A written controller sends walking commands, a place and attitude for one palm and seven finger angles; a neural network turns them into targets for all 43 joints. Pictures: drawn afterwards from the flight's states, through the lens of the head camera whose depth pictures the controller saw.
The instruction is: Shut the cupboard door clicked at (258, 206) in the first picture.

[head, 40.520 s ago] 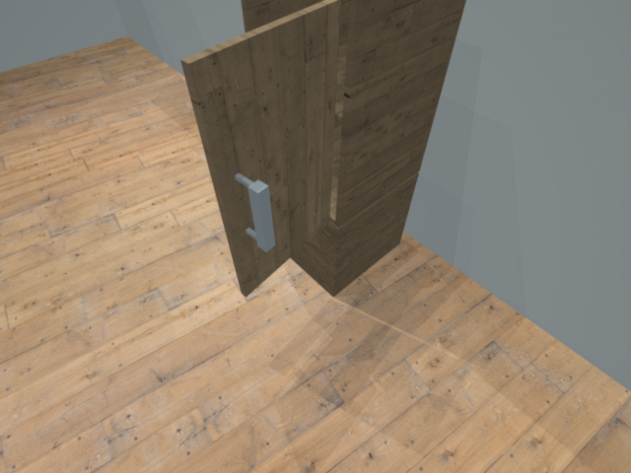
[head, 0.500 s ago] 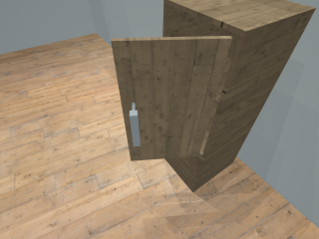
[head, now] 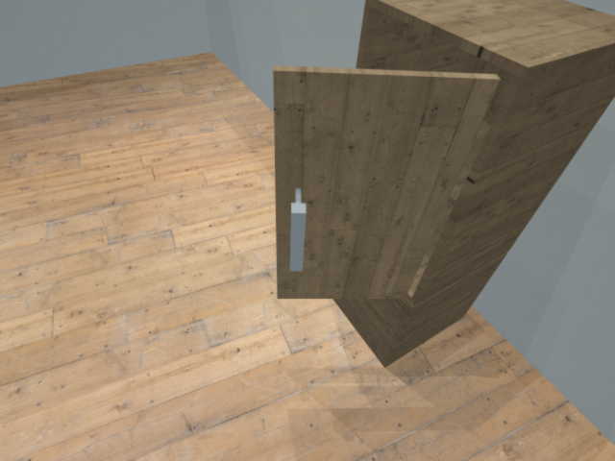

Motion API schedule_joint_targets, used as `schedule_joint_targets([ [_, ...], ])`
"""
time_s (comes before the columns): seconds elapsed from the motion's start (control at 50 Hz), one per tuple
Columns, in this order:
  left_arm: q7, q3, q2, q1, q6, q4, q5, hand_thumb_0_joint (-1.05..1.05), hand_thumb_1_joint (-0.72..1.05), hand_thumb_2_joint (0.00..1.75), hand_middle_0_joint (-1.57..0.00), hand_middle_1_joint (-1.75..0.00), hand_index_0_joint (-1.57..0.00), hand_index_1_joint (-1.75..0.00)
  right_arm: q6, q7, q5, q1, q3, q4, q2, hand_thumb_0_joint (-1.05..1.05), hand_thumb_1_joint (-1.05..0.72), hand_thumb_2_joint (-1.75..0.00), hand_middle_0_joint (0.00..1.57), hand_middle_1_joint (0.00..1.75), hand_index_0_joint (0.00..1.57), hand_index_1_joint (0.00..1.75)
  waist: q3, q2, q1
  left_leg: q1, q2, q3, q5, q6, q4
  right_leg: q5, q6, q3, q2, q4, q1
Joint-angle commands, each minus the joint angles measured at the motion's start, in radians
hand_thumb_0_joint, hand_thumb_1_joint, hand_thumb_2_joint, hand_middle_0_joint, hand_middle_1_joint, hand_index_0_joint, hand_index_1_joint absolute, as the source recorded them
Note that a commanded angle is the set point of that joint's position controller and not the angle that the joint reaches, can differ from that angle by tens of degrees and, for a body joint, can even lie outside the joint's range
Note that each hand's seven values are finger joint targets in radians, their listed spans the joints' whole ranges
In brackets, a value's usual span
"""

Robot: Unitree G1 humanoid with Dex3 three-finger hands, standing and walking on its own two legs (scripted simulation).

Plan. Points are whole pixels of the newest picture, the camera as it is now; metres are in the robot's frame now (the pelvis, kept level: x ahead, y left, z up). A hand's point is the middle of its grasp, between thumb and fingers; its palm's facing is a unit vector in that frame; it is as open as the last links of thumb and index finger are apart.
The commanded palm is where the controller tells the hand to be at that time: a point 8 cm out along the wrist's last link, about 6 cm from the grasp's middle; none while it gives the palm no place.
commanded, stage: come to a stop and stand still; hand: left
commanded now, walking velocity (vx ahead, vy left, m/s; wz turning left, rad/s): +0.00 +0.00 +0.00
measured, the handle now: (297, 230) +0.54 +0.06 -0.06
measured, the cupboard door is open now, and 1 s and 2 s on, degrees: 60 60 60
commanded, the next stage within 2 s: look again from close up in 1.40 s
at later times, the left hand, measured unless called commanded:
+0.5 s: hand out of the picture -0.03 +0.25 -0.21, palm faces +0.09 -0.99 -0.13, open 7.4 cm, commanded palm none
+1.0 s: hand out of the picture +0.02 +0.32 -0.16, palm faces -0.04 -0.98 -0.19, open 7.4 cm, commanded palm none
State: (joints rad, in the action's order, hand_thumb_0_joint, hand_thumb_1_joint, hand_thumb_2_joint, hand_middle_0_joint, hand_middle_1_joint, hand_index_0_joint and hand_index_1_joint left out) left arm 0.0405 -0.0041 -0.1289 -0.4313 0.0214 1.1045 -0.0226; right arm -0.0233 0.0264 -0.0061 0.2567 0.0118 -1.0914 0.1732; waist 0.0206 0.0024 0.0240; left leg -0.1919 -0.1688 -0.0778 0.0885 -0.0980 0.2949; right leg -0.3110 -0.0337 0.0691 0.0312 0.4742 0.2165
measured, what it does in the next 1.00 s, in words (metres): steps to the left: left foot, then right foot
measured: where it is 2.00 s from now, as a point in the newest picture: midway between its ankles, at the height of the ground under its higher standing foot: outside the picture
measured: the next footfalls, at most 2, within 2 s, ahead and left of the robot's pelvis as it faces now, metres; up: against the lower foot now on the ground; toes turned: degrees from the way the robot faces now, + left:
left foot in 0.36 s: +0.06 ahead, +0.04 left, +0.00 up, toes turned -4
right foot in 0.56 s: +0.03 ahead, -0.06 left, +0.00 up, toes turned -3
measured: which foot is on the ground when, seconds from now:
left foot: down 0.00-0.28, up 0.30-0.34, down 0.36-0.52, up 0.54-0.66, down 0.68-1.00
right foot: down 0.00-0.36, up 0.38-0.54, down 0.56-0.68, up 0.70-1.00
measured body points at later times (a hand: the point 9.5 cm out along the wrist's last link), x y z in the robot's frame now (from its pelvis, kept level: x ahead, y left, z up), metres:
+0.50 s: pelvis -0.04 +0.08 -0.01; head -0.05 +0.13 +0.44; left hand -0.03 +0.30 -0.19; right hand -0.06 -0.16 -0.14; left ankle +0.02 +0.06 -0.73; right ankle -0.01 -0.11 -0.68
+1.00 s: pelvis -0.09 +0.13 +0.00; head -0.05 +0.15 +0.45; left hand +0.02 +0.38 -0.15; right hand -0.10 -0.10 -0.14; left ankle -0.09 +0.27 -0.74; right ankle -0.10 -0.01 -0.68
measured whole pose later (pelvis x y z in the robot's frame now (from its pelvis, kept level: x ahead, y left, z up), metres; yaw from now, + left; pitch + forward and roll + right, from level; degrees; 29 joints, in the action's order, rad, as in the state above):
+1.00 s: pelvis -0.09 +0.13 +0.00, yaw -1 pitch +1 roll -2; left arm -0.02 -0.06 -0.23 -0.16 0.05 0.89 -0.02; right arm 0.01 0.05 -0.05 0.33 0.01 -0.98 0.14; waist 0.08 0.00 -0.04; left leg -0.23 0.05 0.11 0.28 0.02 0.50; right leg -0.44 0.02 -0.01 0.00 0.96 0.45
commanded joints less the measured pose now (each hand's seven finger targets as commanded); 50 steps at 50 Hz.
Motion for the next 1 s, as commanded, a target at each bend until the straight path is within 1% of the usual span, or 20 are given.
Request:
schedule_joint_targets([
  [0.0, 0.011, -0.022, -0.091, -0.184, -0.018, 0.025, -0.001, 0.0, 0.9, 0.9, -0.2, -0.3, -0.2, -0.3, 0.011, 0.006, 0.008, -0.013, 0.03, 0.048, 0.123, 0.0, -0.9, -0.9, 0.2, 0.3, 0.2, 0.3, 0.098, -0.019, 0.017, -0.073, 0.229, 0.246, 0.368, 0.225, -0.211, -0.043, -0.014, -0.029, -0.01, -0.105, -0.01],
  [0.12, 0.009, -0.02, -0.075, -0.108, -0.027, -0.001, 0.003, 0.0, 0.9, 0.9, -0.2, -0.3, -0.2, -0.3, 0.018, 0.007, 0.005, 0.029, 0.027, 0.029, 0.112, 0.0, -0.9, -0.9, 0.2, 0.3, 0.2, 0.3, 0.074, -0.029, -0.016, 0.022, 0.267, 0.298, 0.359, 0.169, -0.181, -0.049, -0.003, -0.015, 0.002, -0.052, 0.098],
  [0.22, 0.019, -0.062, -0.124, -0.265, -0.017, 0.049, 0.007, 0.0, 0.9, 0.9, -0.2, -0.3, -0.2, -0.3, -0.01, 0.009, 0.023, -0.083, 0.043, 0.061, 0.118, 0.0, -0.9, -0.9, 0.2, 0.3, 0.2, 0.3, 0.108, -0.106, 0.066, -0.012, 0.088, 0.141, 0.275, 0.386, 0.084, -0.169, -0.071, 0.015, 0.093, -0.206, 0.068],
  [0.26, 0.041, -0.074, -0.157, 0.143, -0.019, -0.07, 0.005, 0.0, 0.9, 0.9, -0.2, -0.3, -0.2, -0.3, -0.03, 0.0, 0.02, 0.127, 0.07, 0.026, 0.087, 0.0, -0.9, -0.9, 0.2, 0.3, 0.2, 0.3, 0.066, -0.368, -0.137, 0.255, 0.183, 0.322, 0.367, 0.153, 0.752, -0.318, -0.154, 0.279, 0.347, -0.272, 0.599],
  [0.3, 0.047, -0.085, -0.164, 0.425, -0.037, -0.166, -0.004, 0.0, 0.9, 0.9, -0.2, -0.3, -0.2, -0.3, -0.012, -0.015, 0.014, 0.335, 0.076, -0.03, 0.077, 0.0, -0.9, -0.9, 0.2, 0.3, 0.2, 0.3, 0.067, -0.22, -0.258, 0.268, 0.277, 0.367, 0.329, 0.094, 0.533, -0.068, -0.048, 0.108, 0.248, -0.012, 0.572],
  [0.34, 0.027, -0.056, -0.065, 0.088, -0.008, -0.113, 0.01, 0.0, 0.9, 0.9, -0.2, -0.3, -0.2, -0.3, 0.028, -0.009, -0.006, 0.237, 0.048, 0.001, 0.109, 0.0, -0.9, -0.9, 0.2, 0.3, 0.2, 0.3, 0.093, 0.385, -0.078, -0.024, 0.31, 0.536, 0.331, 0.214, -0.082, -0.241, 0.041, -0.042, -0.06, 0.491, 0.387],
  [0.36, 0.025, -0.062, -0.082, 0.036, 0.005, -0.104, 0.002, 0.0, 0.9, 0.9, -0.2, -0.3, -0.2, -0.3, 0.03, 0.009, -0.01, 0.188, 0.041, 0.035, 0.136, 0.0, -0.9, -0.9, 0.2, 0.3, 0.2, 0.3, 0.159, 0.445, -0.059, -0.233, 0.33, 0.662, 0.415, 0.204, -0.178, -0.211, 0.026, 0.045, -0.085, 0.608, 0.329],
  [0.4, 0.023, -0.089, -0.125, -0.055, 0.03, -0.042, -0.013, 0.0, 0.9, 0.9, -0.2, -0.3, -0.2, -0.3, 0.011, 0.026, -0.018, 0.0, 0.029, 0.095, 0.119, 0.0, -0.9, -0.9, 0.2, 0.3, 0.2, 0.3, 0.204, 0.309, 0.036, -0.427, 0.326, 0.658, 0.712, 0.326, -0.324, -0.105, 0.017, 0.073, -0.074, 0.699, 0.229],
  [0.44, 0.016, -0.124, -0.184, -0.282, 0.036, 0.024, -0.015, 0.0, 0.9, 0.9, -0.2, -0.3, -0.2, -0.3, 0.005, 0.03, -0.018, -0.161, 0.038, 0.155, 0.147, 0.0, -0.9, -0.9, 0.2, 0.3, 0.2, 0.3, 0.206, 0.236, 0.162, -0.492, 0.228, 0.429, 0.427, 0.486, -0.398, -0.097, 0.036, -0.058, -0.102, 0.59, -0.013],
  [0.48, 0.016, -0.172, -0.218, -0.687, 0.021, 0.107, 0.013, 0.0, 0.9, 0.9, -0.2, -0.3, -0.2, -0.3, 0.004, 0.032, -0.008, -0.422, 0.066, 0.219, 0.211, 0.0, -0.9, -0.9, 0.2, 0.3, 0.2, 0.3, 0.183, 0.144, 0.409, -0.615, 0.095, 0.175, -0.179, 0.61, -0.08, -0.294, -0.006, -0.263, -0.118, 0.079, -0.485],
  [0.5, 0.031, -0.17, -0.231, -0.715, 0.01, 0.116, 0.017, 0.0, 0.9, 0.9, -0.2, -0.3, -0.2, -0.3, -0.015, 0.029, 0.037, -0.43, 0.085, 0.196, 0.185, 0.0, -0.9, -0.9, 0.2, 0.3, 0.2, 0.3, 0.127, -0.419, 0.442, -0.53, -0.07, 0.005, 0.199, 0.546, 0.783, -0.106, -0.156, -0.056, 0.16, -0.264, -0.401],
  [0.52, 0.039, -0.081, -0.119, -0.179, 0.003, -0.06, 0.014, 0.0, 0.9, 0.9, -0.2, -0.3, -0.2, -0.3, -0.009, 0.032, 0.037, -0.163, 0.094, 0.192, 0.102, 0.0, -0.9, -0.9, 0.2, 0.3, 0.2, 0.3, 0.079, -0.708, 0.105, -0.369, 0.102, 0.394, 0.839, 0.229, 1.497, 0.14, -0.224, 0.261, 0.324, -0.112, 0.165],
  [0.56, 0.05, -0.081, -0.187, 0.581, -0.05, -0.335, -0.022, 0.0, 0.9, 0.9, -0.2, -0.3, -0.2, -0.3, -0.035, -0.002, 0.007, 0.273, 0.089, 0.135, 0.083, 0.0, -0.9, -0.9, 0.2, 0.3, 0.2, 0.3, 0.058, -0.211, -0.307, -0.021, 0.226, 0.393, 0.497, -0.513, 1.362, -0.034, -0.19, 0.118, 0.388, -0.218, 0.543],
  [0.6, 0.027, -0.093, -0.188, 0.287, -0.035, -0.292, -0.022, 0.0, 0.9, 0.9, -0.2, -0.3, -0.2, -0.3, 0.014, -0.033, -0.028, 0.231, 0.029, 0.146, 0.0, 0.0, -0.9, -0.9, 0.2, 0.3, 0.2, 0.3, 0.012, 0.012, -0.165, -0.005, 0.202, 0.15, 0.379, -0.008, 0.461, -0.145, -0.06, 0.035, 0.185, 0.011, 0.367],
  [0.62, 0.031, -0.067, -0.145, 0.179, -0.034, -0.213, -0.022, 0.0, 0.9, 0.9, -0.2, -0.3, -0.2, -0.3, 0.029, 0.001, -0.016, 0.212, 0.023, 0.109, 0.016, 0.0, -0.9, -0.9, 0.2, 0.3, 0.2, 0.3, 0.052, 0.115, -0.117, -0.003, 0.206, 0.199, 0.273, 0.476, 0.189, 0.048, -0.047, -0.018, 0.113, 0.269, 0.28],
  [0.64, 0.027, -0.046, -0.101, 0.067, -0.013, -0.188, -0.008, 0.0, 0.9, 0.9, -0.2, -0.3, -0.2, -0.3, 0.039, 0.014, -0.006, 0.213, 0.015, 0.094, 0.062, 0.0, -0.9, -0.9, 0.2, 0.3, 0.2, 0.3, 0.084, 0.384, -0.063, 0.041, 0.23, 0.244, -0.119, 0.524, 0.116, -0.13, -0.028, 0.001, 0.017, 0.444, 0.34],
  [0.66, 0.014, -0.042, -0.084, -0.015, 0.001, -0.188, -0.009, 0.0, 0.9, 0.9, -0.2, -0.3, -0.2, -0.3, 0.054, 0.027, -0.015, 0.231, 0.022, 0.121, 0.102, 0.0, -0.9, -0.9, 0.2, 0.3, 0.2, 0.3, 0.076, 0.524, -0.043, 0.02, 0.391, 0.471, -0.558, 0.233, 0.099, -0.263, 0.026, -0.027, -0.079, 0.691, 0.392],
  [0.7, -0.007, -0.082, -0.16, 0.068, 0.012, -0.273, 0.004, 0.0, 0.9, 0.9, -0.2, -0.3, -0.2, -0.3, 0.035, 0.043, -0.051, 0.132, 0.056, 0.211, 0.239, 0.0, -0.9, -0.9, 0.2, 0.3, 0.2, 0.3, -0.017, 0.158, -0.01, -0.114, 0.588, 0.617, -0.474, -0.349, 0.126, -0.283, 0.006, 0.048, -0.039, 0.803, 0.35],
  [0.72, -0.013, -0.08, -0.161, 0.18, 0.007, -0.273, 0.0, 0.0, 0.9, 0.9, -0.2, -0.3, -0.2, -0.3, 0.044, 0.054, -0.047, 0.093, 0.072, 0.204, 0.247, 0.0, -0.9, -0.9, 0.2, 0.3, 0.2, 0.3, -0.003, 0.062, -0.039, -0.011, 0.593, 0.641, -0.584, -0.157, 0.154, -0.271, 0.024, 0.014, -0.025, 0.829, 0.463],
  [0.98, -0.059, -0.046, -0.101, 0.267, -0.009, -0.278, 0.012, 0.0, 0.9, 0.9, -0.2, -0.3, -0.2, -0.3, 0.039, 0.026, -0.043, 0.141, 0.056, 0.146, 0.19, 0.0, -0.9, -0.9, 0.2, 0.3, 0.2, 0.3, -0.043, 0.209, -0.071, 0.076, 0.381, 0.362, -0.252, -0.053, 0.099, -0.148, 0.044, -0.127, -0.056, 0.181, 0.145],
])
